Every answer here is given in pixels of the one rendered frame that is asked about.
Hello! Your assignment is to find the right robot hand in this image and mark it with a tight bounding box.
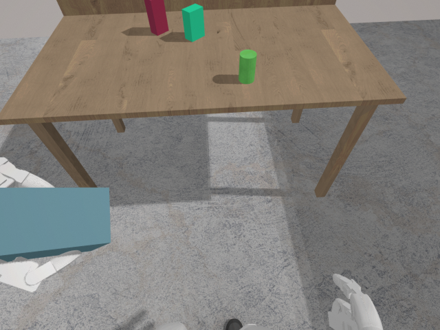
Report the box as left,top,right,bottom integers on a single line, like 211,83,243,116
328,274,383,330

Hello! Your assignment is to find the left robot hand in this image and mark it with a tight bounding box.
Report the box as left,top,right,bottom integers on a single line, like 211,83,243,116
0,157,82,292

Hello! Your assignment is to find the table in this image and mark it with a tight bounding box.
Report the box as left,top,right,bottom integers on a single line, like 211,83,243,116
0,0,407,197

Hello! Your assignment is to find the sponge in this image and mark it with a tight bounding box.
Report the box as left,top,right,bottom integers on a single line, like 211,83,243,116
0,188,111,262

